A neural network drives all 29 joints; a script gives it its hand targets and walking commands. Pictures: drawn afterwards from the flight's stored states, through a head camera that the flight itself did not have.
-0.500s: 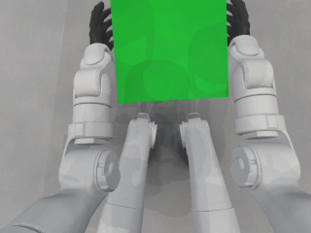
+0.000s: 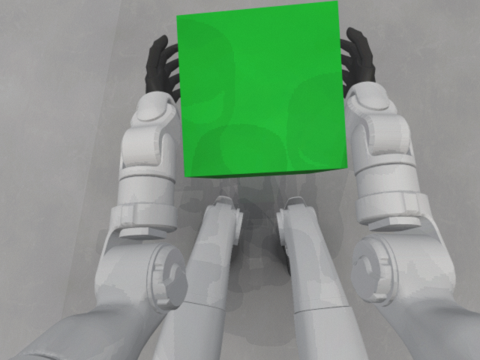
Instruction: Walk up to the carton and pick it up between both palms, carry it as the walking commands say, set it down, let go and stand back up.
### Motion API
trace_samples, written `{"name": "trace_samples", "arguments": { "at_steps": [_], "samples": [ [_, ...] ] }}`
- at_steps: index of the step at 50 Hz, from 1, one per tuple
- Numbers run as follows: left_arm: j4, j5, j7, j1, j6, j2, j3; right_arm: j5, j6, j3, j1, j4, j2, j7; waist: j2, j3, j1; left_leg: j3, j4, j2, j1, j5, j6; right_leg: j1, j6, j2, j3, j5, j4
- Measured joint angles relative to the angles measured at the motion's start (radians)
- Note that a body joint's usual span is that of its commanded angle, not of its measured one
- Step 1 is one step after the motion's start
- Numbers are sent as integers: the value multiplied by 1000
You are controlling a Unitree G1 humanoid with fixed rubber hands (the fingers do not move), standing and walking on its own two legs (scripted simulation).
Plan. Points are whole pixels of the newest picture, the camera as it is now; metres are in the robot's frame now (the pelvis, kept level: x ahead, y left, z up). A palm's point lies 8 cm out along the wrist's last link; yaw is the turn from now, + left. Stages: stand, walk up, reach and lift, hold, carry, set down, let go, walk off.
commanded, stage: reach and lift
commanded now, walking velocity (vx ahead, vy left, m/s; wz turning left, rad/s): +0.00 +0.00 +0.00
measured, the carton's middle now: (260, 115) +0.45 +0.00 -0.10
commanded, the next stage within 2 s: none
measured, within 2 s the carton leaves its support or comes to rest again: neither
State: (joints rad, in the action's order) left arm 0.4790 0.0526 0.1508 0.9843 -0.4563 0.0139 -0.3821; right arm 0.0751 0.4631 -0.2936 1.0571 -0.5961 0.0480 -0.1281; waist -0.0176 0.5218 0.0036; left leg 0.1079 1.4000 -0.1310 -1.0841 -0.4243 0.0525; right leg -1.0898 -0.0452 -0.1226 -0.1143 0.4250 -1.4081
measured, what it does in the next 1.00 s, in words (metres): rises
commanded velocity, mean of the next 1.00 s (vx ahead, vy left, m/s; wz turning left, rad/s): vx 0.00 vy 0.00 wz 0.00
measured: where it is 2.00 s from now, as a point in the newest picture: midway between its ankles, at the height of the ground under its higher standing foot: (257, 257)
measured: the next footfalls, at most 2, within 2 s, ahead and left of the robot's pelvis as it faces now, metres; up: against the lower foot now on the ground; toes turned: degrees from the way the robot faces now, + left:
none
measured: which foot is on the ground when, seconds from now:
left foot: down 0.00-1.00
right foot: down 0.00-1.00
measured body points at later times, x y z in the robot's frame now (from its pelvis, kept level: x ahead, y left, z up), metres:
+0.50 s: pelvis +0.02 -0.01 +0.06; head +0.23 -0.02 +0.46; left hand +0.46 +0.14 +0.03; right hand +0.47 -0.14 +0.01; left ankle +0.15 +0.13 -0.58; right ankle +0.15 -0.12 -0.58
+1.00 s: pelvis +0.10 -0.01 +0.12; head +0.10 -0.01 +0.57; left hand +0.44 +0.15 +0.14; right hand +0.46 -0.14 +0.14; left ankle +0.15 +0.13 -0.58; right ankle +0.15 -0.12 -0.58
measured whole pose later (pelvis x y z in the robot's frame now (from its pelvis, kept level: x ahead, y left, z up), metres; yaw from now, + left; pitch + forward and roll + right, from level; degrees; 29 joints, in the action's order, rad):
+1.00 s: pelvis +0.10 -0.01 +0.12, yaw +0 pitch +1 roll +0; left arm 0.64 0.25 0.06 0.51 -0.49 0.16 -0.43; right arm 0.23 0.49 -0.35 0.55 -0.73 -0.11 -0.08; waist -0.01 -0.05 0.03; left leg 0.15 0.80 -0.08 -0.46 -0.35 0.02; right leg -0.47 0.00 -0.09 -0.13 0.36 -0.81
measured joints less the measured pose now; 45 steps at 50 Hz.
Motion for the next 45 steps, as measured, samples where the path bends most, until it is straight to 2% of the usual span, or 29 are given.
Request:
{"name": "trace_samples", "arguments": {
  "at_steps": [11, 16, 22, 30, 38, 45],
  "samples": [
    [-6, 17, -6, -64, 10, 26, 13, 0, -4, 8, -87, 32, -16, 2, 7, -1, 11, 5, -108, 11, 142, 14, -3, 139, 9, 0, -9, -17, 107],
    [-31, 15, -7, -111, 12, 28, 25, 4, -10, 10, -113, 37, -32, 5, 6, -1, 2, 14, -166, 15, 210, 26, -2, 207, 15, 2, -7, -30, 165],
    [-22, 20, -8, -136, 14, 44, 27, 1, -23, 12, -166, 42, -38, 7, 5, -5, 16, 18, -244, 21, 294, 45, 0, 287, 23, 5, -11, -48, 236],
    [-17, 24, -20, -221, 22, 59, 30, 28, -15, 29, -241, 47, -66, 3, 5, -50, 14, 29, -360, 28, 393, 77, 0, 383, 33, 12, -13, -77, 346],
    [51, 53, -39, -347, 20, 90, 24, 50, -9, 23, -373, -9, -103, 6, 6, -318, 26, 31, -472, 40, 399, 100, -7, 389, 37, 16, -21, -101, 457],
    [151, 151, -82, -437, -7, 121, -28, 124, -5, -42, -475, -119, -151, 29, 13, -560, 29, 34, -558, 46, 493, 87, -19, 486, 45, 25, -21, -86, 546]
  ]
}}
